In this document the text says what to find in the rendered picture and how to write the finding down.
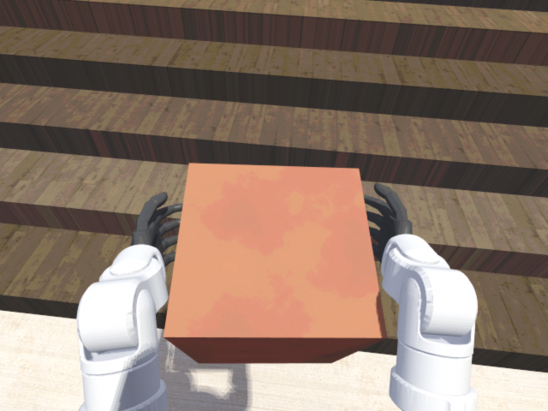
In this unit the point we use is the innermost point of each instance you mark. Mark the robot left forearm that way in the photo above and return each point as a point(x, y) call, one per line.
point(118, 336)

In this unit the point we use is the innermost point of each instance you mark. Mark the carton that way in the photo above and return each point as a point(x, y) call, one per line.
point(274, 264)

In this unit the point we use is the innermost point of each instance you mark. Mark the right robot hand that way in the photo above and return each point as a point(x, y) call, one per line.
point(393, 222)

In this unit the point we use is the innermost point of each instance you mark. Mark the left robot hand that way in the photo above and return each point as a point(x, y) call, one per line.
point(149, 230)

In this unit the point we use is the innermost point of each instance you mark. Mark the robot right forearm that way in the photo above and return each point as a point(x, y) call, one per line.
point(436, 324)

